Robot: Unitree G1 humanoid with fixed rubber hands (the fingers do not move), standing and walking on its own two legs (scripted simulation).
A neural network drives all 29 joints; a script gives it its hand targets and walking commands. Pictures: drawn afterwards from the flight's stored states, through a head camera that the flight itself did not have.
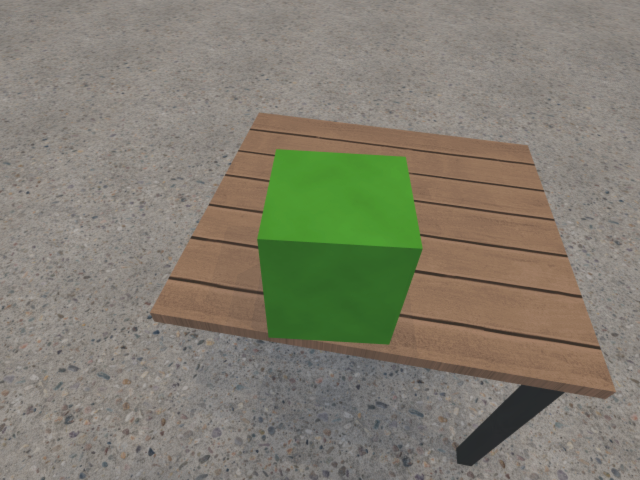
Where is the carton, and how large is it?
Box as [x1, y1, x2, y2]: [257, 149, 422, 344]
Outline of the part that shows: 276,149 257,238 268,336 388,344 422,248 405,157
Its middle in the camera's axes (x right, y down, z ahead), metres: +0.02 +0.01 +0.65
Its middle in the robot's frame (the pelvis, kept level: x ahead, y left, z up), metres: +0.49 -0.01 -0.01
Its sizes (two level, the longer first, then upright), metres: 0.210 0.200 0.250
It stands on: a table, 0.62 m high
